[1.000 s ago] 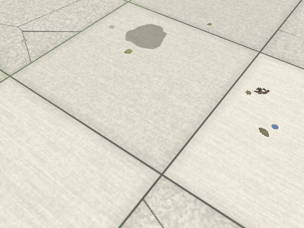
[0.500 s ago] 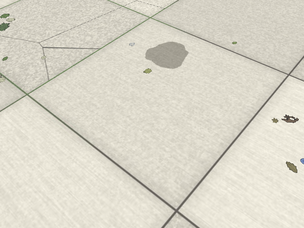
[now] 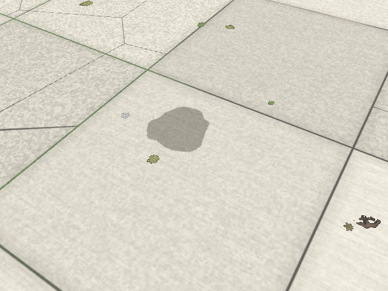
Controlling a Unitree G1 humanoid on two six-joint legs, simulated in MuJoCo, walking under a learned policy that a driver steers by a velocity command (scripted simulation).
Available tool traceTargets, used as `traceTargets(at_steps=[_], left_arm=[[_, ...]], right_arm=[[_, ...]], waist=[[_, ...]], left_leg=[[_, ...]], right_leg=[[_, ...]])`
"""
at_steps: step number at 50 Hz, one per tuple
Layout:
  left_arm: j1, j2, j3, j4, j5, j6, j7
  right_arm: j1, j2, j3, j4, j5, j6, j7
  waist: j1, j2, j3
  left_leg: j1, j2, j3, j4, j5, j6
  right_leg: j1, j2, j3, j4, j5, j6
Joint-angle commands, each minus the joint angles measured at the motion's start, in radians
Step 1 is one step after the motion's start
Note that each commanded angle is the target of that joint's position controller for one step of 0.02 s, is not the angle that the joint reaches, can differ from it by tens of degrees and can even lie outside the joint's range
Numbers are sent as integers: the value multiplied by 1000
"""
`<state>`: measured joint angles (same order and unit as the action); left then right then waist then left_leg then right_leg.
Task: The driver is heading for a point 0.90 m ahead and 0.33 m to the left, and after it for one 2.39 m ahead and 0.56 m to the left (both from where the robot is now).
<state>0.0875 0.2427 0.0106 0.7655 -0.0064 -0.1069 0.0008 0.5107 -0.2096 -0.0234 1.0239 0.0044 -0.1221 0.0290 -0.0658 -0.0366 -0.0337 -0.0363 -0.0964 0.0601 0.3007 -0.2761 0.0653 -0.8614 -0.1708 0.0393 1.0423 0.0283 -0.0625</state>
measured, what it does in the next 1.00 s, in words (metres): walks ahead, turning left: right foot, then left foot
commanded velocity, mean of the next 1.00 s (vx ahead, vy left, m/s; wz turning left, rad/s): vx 0.97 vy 0.00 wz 0.64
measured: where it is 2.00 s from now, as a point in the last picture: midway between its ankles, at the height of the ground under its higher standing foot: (108, 170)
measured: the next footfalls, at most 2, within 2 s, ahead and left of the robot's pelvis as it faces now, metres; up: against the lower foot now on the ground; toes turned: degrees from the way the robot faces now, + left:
right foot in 0.20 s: +0.44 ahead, -0.15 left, +0.00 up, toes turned +2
left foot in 0.70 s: +0.79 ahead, +0.17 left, +0.00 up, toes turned +30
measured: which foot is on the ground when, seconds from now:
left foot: down 0.00-0.22, up 0.24-0.68, down 0.70-1.00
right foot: up 0.00-0.18, down 0.20-0.70, up 0.72-1.00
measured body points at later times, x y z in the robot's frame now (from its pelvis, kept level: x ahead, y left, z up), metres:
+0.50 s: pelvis +0.44 -0.03 +0.00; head +0.44 -0.02 +0.45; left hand +0.35 +0.23 -0.15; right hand +0.68 -0.24 -0.09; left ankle +0.55 +0.15 -0.64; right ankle +0.40 -0.15 -0.74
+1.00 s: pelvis +0.83 +0.16 +0.00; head +0.83 +0.19 +0.45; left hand +0.92 +0.50 -0.04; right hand +1.00 -0.04 -0.12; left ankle +0.75 +0.15 -0.74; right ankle +1.13 +0.13 -0.67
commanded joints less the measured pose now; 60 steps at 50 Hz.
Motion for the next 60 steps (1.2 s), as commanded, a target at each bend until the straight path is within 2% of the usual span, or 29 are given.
traceTargets(at_steps=[1, 6, 8, 10, 11, 12, 13, 14, 15, 18, 22, 29, 33, 35, 36, 37, 38, 39, 40, 41, 44, 48, 52, 54, 56, 57, 58, 59, 60], left_arm=[[-92, 28, -2, -67, -4, -20, -14], [-256, 47, 4, -147, -23, -39, -60], [-138, 112, 32, -141, -27, -40, -57], [276, 210, 78, -54, -47, -27, -28], [444, 329, 108, -17, 6, -23, -15], [491, 277, 98, 6, 15, -30, -30], [433, 184, 80, 17, 12, -33, -24], [352, 143, 69, 17, 8, -34, -21], [284, 124, 64, 29, 15, -36, -26], [159, 34, 48, 64, 21, -38, -34], [117, 78, 62, 78, 23, -36, -28], [209, 189, 78, 72, 21, -17, 15], [163, 297, 103, 31, 7, 30, 29], [52, 273, 101, -7, -21, 24, 11], [58, 37, 40, -54, 3, -21, -7], [184, -9, 10, -147, -30, -76, -19], [34, 110, 28, -167, -43, -106, -22], [-14, 119, 35, -192, -55, -109, -18], [5, 107, 34, -174, -30, -97, -8], [36, 100, 37, -169, -9, -81, -7], [27, 120, 52, -172, 11, -35, 5], [-175, 18, 18, -236, 46, -37, 0], [-256, 39, 35, -260, 17, -50, -35], [-219, 76, 55, -252, 10, -57, -49], [48, 125, 81, -177, 0, -64, -59], [274, 156, 91, -119, 2, -62, -59], [314, 220, 90, -114, 26, -56, -63], [249, 237, 92, -143, 43, -51, -61], [170, 212, 102, -190, 24, -24, -45]], right_arm=[[-65, -133, -12, -89, 15, -32, -23], [37, -166, -15, -67, 18, 10, -39], [15, -206, -26, -76, -6, 31, -42], [-71, -223, -26, -105, -42, 51, -35], [73, -42, 16, -142, -40, 27, -20], [130, 19, 40, -127, 30, -4, -10], [-29, -118, -1, -167, 81, -11, -24], [-156, -145, -9, -210, 79, -10, -34], [-226, -128, -10, -232, 54, -5, -39], [-142, -58, -24, -232, 58, 57, -21], [-223, -47, -28, -288, 37, 102, -20], [-458, -91, -32, -389, 27, 73, 38], [-246, -206, -88, -380, 54, 84, 48], [166, -342, -161, -268, 55, 113, 14], [92, -365, -155, -245, 38, 119, 11], [-6, -290, -105, -312, -10, 75, 24], [3, -199, -94, -331, -4, 52, 29], [-9, -189, -91, -319, -3, 29, 37], [-76, -175, -84, -331, 5, 14, 42], [-152, -188, -86, -352, 4, 9, 34], [-194, -166, -74, -371, 18, 13, -4], [-138, -118, -59, -325, 21, 43, -58], [6, -114, -55, -242, 12, 59, -55], [-7, -129, -57, -229, -2, 62, -63], [-116, -175, -70, -259, -22, 62, -73], [-234, -180, -69, -301, -32, 58, -70], [-130, -66, -45, -346, -69, 55, -63], [61, -82, -23, -336, -17, 49, -39], [-25, -176, -33, -342, -2, 53, -31]], waist=[[31, 24, 170], [-2, 50, 220], [83, 123, 112], [312, 188, -138], [243, -73, -384], [223, -302, -569], [241, -246, -360], [231, -129, -201], [194, 7, -96], [62, -53, 11], [27, -18, 146], [85, 67, 222], [-80, -85, 45], [-282, -36, -110], [-127, 406, 32], [34, 453, -208], [-43, 235, -164], [5, 71, -49], [60, -71, -19], [108, -79, 9], [127, -54, 77], [11, 44, 128], [-97, 130, 87], [-65, 133, 53], [87, 164, -60], [215, 155, -149], [117, -180, -296], [56, -285, -464], [112, -137, -458]], left_leg=[[-262, 226, -126, -257, 162, 140], [76, 313, -128, -205, 382, 123], [182, 337, -155, -31, 802, 108], [-22, 283, -132, 452, 915, 69], [-455, 142, -113, 912, 476, 24], [-630, 58, -244, 1137, -148, 24], [-733, 116, -235, 1196, -110, 46], [-779, 159, -202, 1191, -51, 45], [-739, 204, -188, 1139, -1, 45], [-605, 287, -193, 1057, 43, 38], [-702, 306, -166, 979, 176, 20], [-760, 238, 6, 552, 429, 59], [-371, 69, 160, 551, 209, 116], [199, 51, 33, 422, 166, 192], [269, 126, -254, 342, 241, 269], [414, 317, -900, 79, -257, 461], [345, 338, -972, -74, -381, 376], [207, 332, -936, -102, -370, 335], [59, 309, -860, -76, -320, 303], [-92, 265, -792, -54, -251, 300], [-281, 166, -579, -89, -71, 279], [-372, 40, -255, 5, 416, 162], [-185, 108, -262, 58, 410, 102], [-58, 146, -259, 161, 592, 70], [-1, 156, -212, 395, 916, 17], [-85, 118, -165, 685, 850, -20], [-396, -11, -109, 1130, -131, -89], [-658, -64, -239, 1348, -369, -136], [-709, 11, -293, 1386, -247, -120]], right_leg=[[176, 25, -52, -259, 235, 15], [168, 98, -58, -546, 146, 1], [314, 163, -68, -533, 8, -19], [848, 141, -39, -438, -113, -63], [1348, -159, 396, -438, -455, -184], [1479, -274, 832, -694, -884, -235], [1344, -237, 743, -783, -849, -146], [1187, -215, 562, -768, -670, -104], [997, -184, 417, -788, -469, -89], [725, -113, 132, -850, -310, -66], [612, -77, -107, -910, -133, -48], [857, -73, -320, -913, 128, -6], [954, -102, -354, -529, 1060, -5], [659, -13, -309, 111, 769, 17], [279, 244, -218, 591, -545, 59], [8, 287, 68, 723, -617, 30], [-10, 223, 129, 629, -498, -25], [-16, 196, 110, 518, -432, -39], [63, 145, 121, 425, -378, -30], [145, 123, 135, 352, -341, -6], [241, 83, 106, 128, -314, 70], [360, 134, -57, -353, 126, 107], [384, 192, -95, -560, 323, 53], [376, 225, -106, -584, 246, 7], [553, 267, -113, -578, 204, -29], [760, 205, -49, -603, 324, -54], [1105, -21, 270, -468, 726, -162], [1370, -227, 770, -561, 569, -374], [1312, -190, 771, -623, 190, -346]])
